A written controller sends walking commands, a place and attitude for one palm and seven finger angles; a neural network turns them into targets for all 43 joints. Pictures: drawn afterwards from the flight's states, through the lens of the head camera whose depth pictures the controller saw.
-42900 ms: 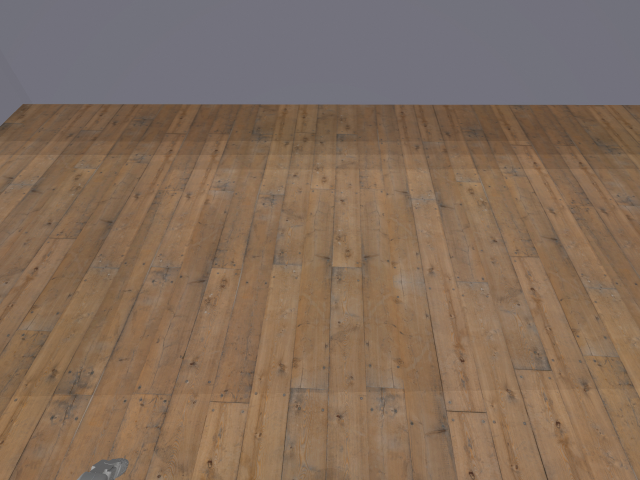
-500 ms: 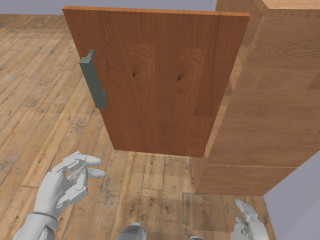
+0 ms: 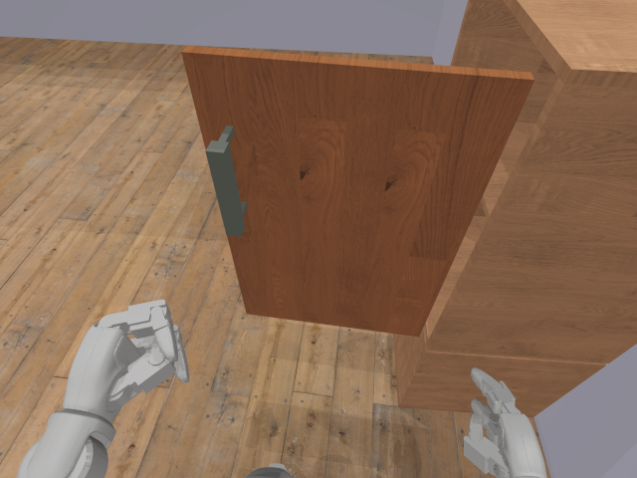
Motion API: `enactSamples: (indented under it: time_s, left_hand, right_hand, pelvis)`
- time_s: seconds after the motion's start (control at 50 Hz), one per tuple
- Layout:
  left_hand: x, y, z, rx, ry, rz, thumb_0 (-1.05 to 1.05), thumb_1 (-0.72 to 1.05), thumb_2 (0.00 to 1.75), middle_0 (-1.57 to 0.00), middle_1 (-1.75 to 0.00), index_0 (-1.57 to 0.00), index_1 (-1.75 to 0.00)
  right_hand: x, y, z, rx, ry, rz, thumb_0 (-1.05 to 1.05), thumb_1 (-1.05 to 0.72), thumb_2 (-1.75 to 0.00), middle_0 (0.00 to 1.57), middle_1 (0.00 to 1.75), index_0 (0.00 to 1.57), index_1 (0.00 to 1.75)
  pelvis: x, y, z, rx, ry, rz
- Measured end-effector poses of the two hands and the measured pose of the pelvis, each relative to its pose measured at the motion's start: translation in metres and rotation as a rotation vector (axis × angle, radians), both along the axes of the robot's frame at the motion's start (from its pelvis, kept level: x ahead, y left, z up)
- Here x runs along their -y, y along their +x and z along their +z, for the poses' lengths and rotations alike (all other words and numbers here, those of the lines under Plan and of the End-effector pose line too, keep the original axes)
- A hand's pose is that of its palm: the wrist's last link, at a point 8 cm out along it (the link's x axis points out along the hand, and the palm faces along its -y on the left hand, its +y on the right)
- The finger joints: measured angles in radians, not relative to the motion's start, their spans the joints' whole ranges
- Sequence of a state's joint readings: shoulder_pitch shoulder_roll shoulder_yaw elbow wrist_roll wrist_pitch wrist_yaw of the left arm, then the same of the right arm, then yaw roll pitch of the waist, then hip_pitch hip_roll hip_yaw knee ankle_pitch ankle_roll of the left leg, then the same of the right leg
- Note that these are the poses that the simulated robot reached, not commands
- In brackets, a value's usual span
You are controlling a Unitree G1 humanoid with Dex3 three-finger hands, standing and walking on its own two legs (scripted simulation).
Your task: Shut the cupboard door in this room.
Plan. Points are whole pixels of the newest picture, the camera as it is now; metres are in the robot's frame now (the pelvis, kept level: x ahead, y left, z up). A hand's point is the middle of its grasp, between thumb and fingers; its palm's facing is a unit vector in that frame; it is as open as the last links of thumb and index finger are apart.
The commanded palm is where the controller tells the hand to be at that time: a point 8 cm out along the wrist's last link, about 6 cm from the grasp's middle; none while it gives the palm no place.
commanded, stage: raise the hand and make a fist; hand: left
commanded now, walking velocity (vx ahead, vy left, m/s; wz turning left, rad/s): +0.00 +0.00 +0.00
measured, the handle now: (232, 183) +0.47 +0.17 +0.11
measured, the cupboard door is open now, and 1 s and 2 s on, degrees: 86 86 86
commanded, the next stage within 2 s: bring the fist close to the handle in 0.66 s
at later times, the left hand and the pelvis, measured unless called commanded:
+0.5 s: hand (169, 343) +0.23 +0.18 +0.11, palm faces -0.05 -1.00 -0.05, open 3.1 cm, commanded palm +0.20 +0.23 +0.12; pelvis +0.00 -0.01 +0.02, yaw +0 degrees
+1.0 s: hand (193, 320) +0.25 +0.16 +0.12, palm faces -0.05 -1.00 -0.05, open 3.1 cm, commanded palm +0.24 +0.21 +0.12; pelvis +0.00 -0.03 +0.02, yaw +0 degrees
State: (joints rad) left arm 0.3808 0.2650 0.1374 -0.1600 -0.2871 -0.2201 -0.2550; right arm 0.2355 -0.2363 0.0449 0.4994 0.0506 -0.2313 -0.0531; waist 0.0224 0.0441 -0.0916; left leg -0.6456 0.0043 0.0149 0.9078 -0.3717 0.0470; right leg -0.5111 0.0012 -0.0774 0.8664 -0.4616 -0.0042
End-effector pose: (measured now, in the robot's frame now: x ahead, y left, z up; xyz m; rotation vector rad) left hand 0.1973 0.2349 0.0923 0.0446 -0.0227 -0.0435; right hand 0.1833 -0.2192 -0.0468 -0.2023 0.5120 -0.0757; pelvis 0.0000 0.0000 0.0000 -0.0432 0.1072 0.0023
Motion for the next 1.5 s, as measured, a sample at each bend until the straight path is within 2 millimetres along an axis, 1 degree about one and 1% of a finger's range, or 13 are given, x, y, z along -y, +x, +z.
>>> enactSamples:
  time_s: [0.08, 0.14, 0.32, 0.44, 0.56, 0.78, 0.86, 0.94, 1.04, 1.16, 1.26, 1.36, 1.5]
  left_hand:
    - [-0.004, 0.002, 0.006, -0.01, 0.003, 0.002, 0.02, 0.9, 0.9, -1.24, -1.44, -1.24, -1.43]
    - [-0.006, 0.004, 0.011, -0.01, 0.008, 0.005, 0.02, 0.9, 0.9, -1.27, -1.46, -1.26, -1.46]
    - [-0.008, 0.011, 0.031, 0.006, 0.019, 0.003, 0.02, 0.9, 0.9, -1.3, -1.5, -1.3, -1.49]
    - [-0.001, 0.012, 0.027, -0.025, 0.009, -0.004, 0.02, 0.9, 0.9, -1.3, -1.5, -1.3, -1.5]
    - [0.007, 0.009, 0.025, -0.019, 0.01, 0.003, 0.02, 0.9, 0.9, -1.3, -1.5, -1.3, -1.5]
    - [0.015, 0.008, 0.028, -0.003, 0.013, 0.003, 0.02, 0.9, 0.9, -1.3, -1.5, -1.3, -1.5]
    - [0.017, 0.012, 0.028, 0.002, 0.015, 0.003, 0.02, 0.9, 0.9, -1.3, -1.5, -1.3, -1.5]
    - [0.019, 0.023, 0.03, 0.015, 0.013, 0.004, 0.02, 0.9, 0.9, -1.31, -1.5, -1.3, -1.5]
    - [0.024, 0.044, 0.03, 0.016, 0.006, -0.015, 0.02, 0.9, 0.9, -1.31, -1.5, -1.3, -1.5]
    - [0.02, 0.069, 0.029, 0.0, -0.002, -0.008, 0.02, 0.9, 0.9, -1.3, -1.5, -1.3, -1.5]
    - [0.017, 0.082, 0.031, 0.011, -0.011, -0.006, 0.02, 0.9, 0.9, -1.3, -1.5, -1.3, -1.5]
    - [0.016, 0.094, 0.026, -0.004, -0.015, -0.008, 0.02, 0.9, 0.9, -1.3, -1.5, -1.3, -1.5]
    - [0.026, 0.116, 0.029, 0.017, -0.017, -0.021, 0.02, 0.9, 0.9, -1.3, -1.5, -1.3, -1.5]
  right_hand:
    - [-0.008, 0.001, 0.004, 0.0, 0.013, 0.022, 0.01, -0.9, -0.9, 0.2, 0.3, 0.2, 0.3]
    - [-0.009, -0.003, 0.003, -0.012, 0.016, 0.029, 0.01, -0.9, -0.9, 0.21, 0.3, 0.2, 0.3]
    - [0.006, -0.02, 0.0, -0.055, 0.011, 0.001, 0.01, -0.9, -0.9, 0.21, 0.3, 0.2, 0.3]
    - [0.02, -0.028, 0.001, -0.059, 0.001, -0.024, 0.01, -0.9, -0.9, 0.2, 0.3, 0.2, 0.3]
    - [0.03, -0.03, 0.002, -0.053, -0.007, -0.032, 0.01, -0.9, -0.9, 0.2, 0.3, 0.2, 0.3]
    - [0.035, -0.022, 0.0, -0.034, 0.009, -0.026, 0.01, -0.9, -0.9, 0.2, 0.3, 0.2, 0.3]
    - [0.036, -0.02, -0.001, -0.033, 0.01, -0.026, 0.01, -0.9, -0.9, 0.2, 0.3, 0.2, 0.3]
    - [0.037, -0.02, -0.004, -0.044, 0.008, -0.025, 0.01, -0.9, -0.9, 0.2, 0.3, 0.2, 0.3]
    - [0.039, -0.023, -0.007, -0.067, 0.008, -0.037, 0.01, -0.9, -0.9, 0.2, 0.3, 0.2, 0.3]
    - [0.044, -0.03, -0.008, -0.101, 0.007, -0.066, 0.01, -0.9, -0.9, 0.2, 0.3, 0.2, 0.3]
    - [0.047, -0.034, -0.009, -0.124, 0.003, -0.083, 0.01, -0.9, -0.9, 0.2, 0.3, 0.2, 0.3]
    - [0.048, -0.036, -0.011, -0.151, -0.006, -0.093, 0.01, -0.9, -0.9, 0.2, 0.3, 0.2, 0.3]
    - [0.043, -0.036, -0.013, -0.172, -0.005, -0.097, 0.01, -0.9, -0.9, 0.2, 0.3, 0.2, 0.3]
  pelvis:
    - [0.0, 0.0, 0.005, 0.015, 0.001, 0.003]
    - [0.001, 0.0, 0.007, 0.027, 0.001, 0.005]
    - [0.004, 0.0, 0.016, 0.053, 0.009, 0.005]
    - [0.009, -0.001, 0.018, 0.059, 0.017, -0.001]
    - [0.014, -0.001, 0.018, 0.059, 0.022, -0.002]
    - [0.023, 0.0, 0.017, 0.06, 0.026, 0.0]
    - [0.025, 0.0, 0.016, 0.061, 0.027, 0.001]
    - [0.025, 0.0, 0.016, 0.06, 0.028, 0.005]
    - [0.026, 0.001, 0.017, 0.054, 0.031, 0.001]
    - [0.026, 0.004, 0.019, 0.048, 0.036, -0.012]
    - [0.024, 0.007, 0.02, 0.042, 0.038, -0.017]
    - [0.021, 0.008, 0.02, 0.036, 0.037, -0.017]
    - [0.016, 0.008, 0.02, 0.03, 0.034, -0.015]
